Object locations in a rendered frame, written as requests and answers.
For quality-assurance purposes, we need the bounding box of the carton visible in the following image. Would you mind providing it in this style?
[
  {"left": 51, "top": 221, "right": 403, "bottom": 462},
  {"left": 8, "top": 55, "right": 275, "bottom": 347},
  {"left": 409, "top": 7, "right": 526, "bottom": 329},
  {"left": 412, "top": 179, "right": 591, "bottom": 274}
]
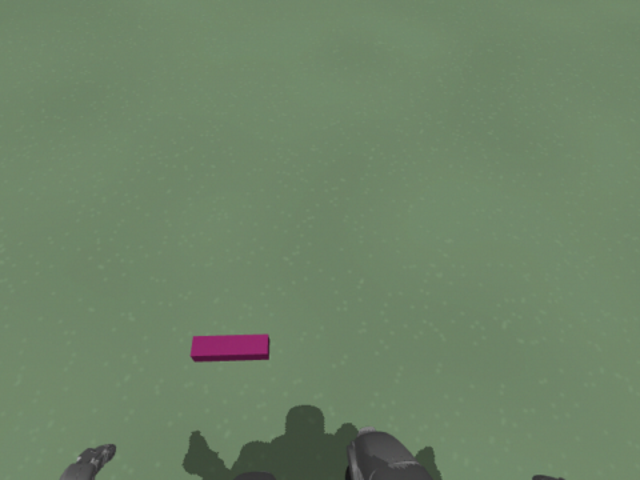
[{"left": 190, "top": 334, "right": 269, "bottom": 362}]

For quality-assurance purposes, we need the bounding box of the left robot hand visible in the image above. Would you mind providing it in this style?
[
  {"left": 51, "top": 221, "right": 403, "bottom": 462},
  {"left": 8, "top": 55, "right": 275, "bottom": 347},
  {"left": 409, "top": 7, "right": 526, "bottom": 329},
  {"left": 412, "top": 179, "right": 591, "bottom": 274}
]
[{"left": 59, "top": 444, "right": 116, "bottom": 480}]

